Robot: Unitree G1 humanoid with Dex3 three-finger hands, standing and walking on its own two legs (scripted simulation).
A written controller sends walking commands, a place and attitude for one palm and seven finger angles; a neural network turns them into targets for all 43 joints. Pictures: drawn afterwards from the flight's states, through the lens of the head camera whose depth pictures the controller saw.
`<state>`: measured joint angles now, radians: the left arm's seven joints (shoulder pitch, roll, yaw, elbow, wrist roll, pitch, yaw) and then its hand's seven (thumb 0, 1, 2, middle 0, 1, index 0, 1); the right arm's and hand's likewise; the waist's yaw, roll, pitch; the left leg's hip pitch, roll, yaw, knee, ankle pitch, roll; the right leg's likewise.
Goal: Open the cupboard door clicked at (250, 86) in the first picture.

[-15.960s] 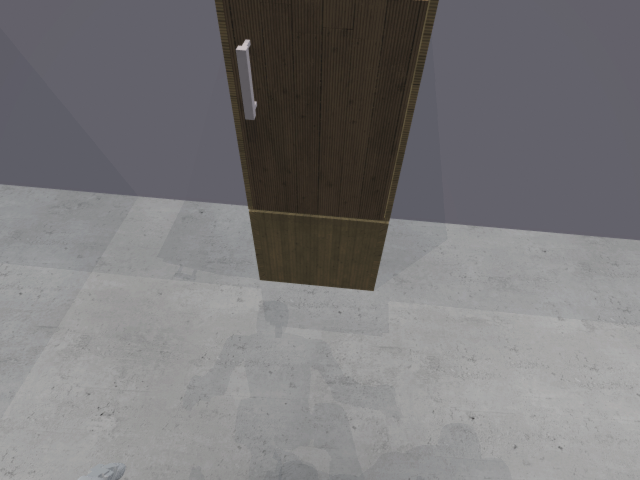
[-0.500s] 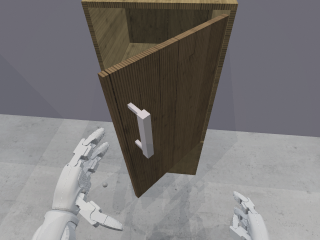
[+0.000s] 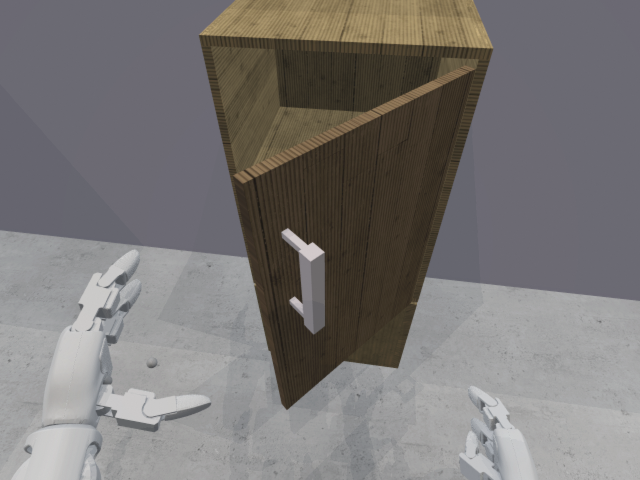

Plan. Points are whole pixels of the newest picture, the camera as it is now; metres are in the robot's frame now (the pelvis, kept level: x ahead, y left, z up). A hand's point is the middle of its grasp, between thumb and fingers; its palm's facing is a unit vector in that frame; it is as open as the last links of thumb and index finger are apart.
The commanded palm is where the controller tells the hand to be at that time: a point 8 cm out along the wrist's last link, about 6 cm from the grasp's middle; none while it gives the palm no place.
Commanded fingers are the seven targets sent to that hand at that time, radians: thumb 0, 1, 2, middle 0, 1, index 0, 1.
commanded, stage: draw the hand back to the body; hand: left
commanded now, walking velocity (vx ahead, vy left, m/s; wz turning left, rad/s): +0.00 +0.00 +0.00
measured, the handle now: (303, 283) +0.34 +0.07 +0.08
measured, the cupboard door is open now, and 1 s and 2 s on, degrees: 50 50 50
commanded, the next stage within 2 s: step back with the hand held close in 0.86 s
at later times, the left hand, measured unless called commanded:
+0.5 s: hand (74, 315) +0.21 +0.27 +0.17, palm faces +0.45 -0.79 -0.41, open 8.9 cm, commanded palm +0.16 +0.30 +0.18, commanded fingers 0.00 0.90 0.90 -0.20 -0.30 -0.20 -0.30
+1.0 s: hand (74, 321) +0.20 +0.26 +0.17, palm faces +0.45 -0.80 -0.40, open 7.4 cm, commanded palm +0.16 +0.30 +0.19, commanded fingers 0.00 0.90 0.90 -0.20 -0.30 -0.20 -0.30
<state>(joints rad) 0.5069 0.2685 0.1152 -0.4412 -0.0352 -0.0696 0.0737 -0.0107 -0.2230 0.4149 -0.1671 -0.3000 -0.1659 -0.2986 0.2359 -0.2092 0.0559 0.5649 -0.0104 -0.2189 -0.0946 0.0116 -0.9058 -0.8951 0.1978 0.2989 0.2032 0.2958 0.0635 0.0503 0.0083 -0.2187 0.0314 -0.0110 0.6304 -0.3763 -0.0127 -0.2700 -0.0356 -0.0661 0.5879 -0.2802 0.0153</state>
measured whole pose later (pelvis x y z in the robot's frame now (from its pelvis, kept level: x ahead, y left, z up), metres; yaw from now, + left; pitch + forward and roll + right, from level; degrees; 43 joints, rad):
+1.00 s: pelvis +0.01 +0.00 +0.02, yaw -2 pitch -5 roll -1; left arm 0.44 0.32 0.34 -0.37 -0.03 -0.10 0.12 0.01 0.89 0.89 -0.21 -0.30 -0.21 -0.30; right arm 0.19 -0.20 0.01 0.67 -0.02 -0.15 -0.07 0.01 -0.91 -0.89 0.20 0.30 0.20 0.30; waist 0.08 0.06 0.05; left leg -0.02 0.04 0.02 0.39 -0.27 -0.01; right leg -0.09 -0.02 -0.04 0.36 -0.18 0.02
